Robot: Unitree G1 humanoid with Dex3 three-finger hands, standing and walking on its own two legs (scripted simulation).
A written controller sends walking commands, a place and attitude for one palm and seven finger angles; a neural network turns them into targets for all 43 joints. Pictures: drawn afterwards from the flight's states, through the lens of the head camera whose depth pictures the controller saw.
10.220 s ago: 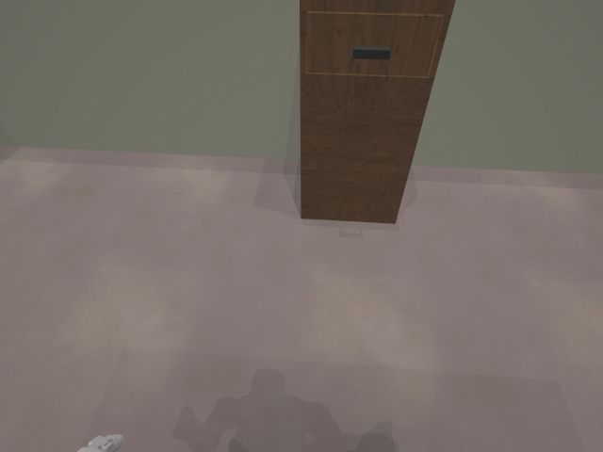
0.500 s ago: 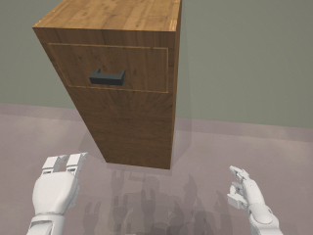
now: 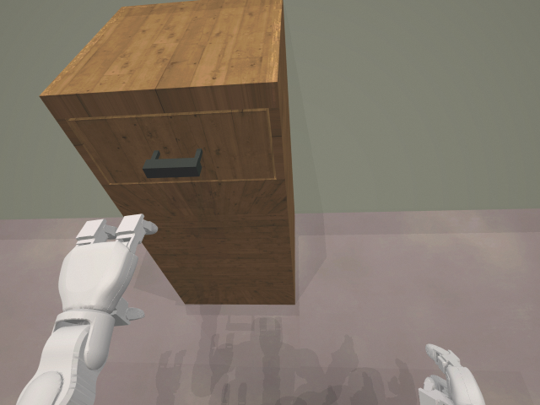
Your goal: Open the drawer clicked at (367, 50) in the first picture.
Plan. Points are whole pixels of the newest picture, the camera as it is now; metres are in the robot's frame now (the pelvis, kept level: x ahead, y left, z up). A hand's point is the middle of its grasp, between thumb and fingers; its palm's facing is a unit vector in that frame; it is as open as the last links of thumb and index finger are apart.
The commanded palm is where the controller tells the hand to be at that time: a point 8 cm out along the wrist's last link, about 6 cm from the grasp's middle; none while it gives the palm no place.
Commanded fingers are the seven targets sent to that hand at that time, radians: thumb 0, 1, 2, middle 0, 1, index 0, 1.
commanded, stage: raise the hand with hooked fingers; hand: left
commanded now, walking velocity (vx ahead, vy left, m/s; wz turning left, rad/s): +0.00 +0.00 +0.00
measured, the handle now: (175, 160) +0.54 +0.28 +0.04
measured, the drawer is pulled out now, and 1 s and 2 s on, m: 0.00 0.00 0.00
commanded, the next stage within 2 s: move the hooked fingers above the handle in 0.82 s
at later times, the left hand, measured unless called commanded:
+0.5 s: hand (92, 215) +0.30 +0.27 +0.16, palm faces +0.11 -0.03 -0.99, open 13.9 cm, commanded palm +0.26 +0.27 +0.20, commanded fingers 0.00 -0.50 0.30 -0.30 -1.20 -0.30 -1.20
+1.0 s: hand (108, 225) +0.30 +0.25 +0.14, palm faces +0.08 -0.04 -1.00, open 13.9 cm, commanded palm +0.27 +0.26 +0.20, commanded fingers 0.00 -0.50 0.30 -0.30 -1.20 -0.30 -1.20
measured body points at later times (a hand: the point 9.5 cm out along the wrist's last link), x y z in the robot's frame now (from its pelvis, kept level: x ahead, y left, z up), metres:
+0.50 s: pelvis -0.01 +0.03 +0.02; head -0.01 -0.01 +0.46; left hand +0.29 +0.27 +0.21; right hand +0.20 -0.17 -0.09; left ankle -0.04 +0.13 -0.73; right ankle +0.00 -0.10 -0.73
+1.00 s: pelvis -0.02 +0.01 +0.02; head -0.01 -0.04 +0.46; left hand +0.29 +0.25 +0.20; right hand +0.19 -0.20 -0.10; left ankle -0.04 +0.13 -0.73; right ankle +0.00 -0.10 -0.73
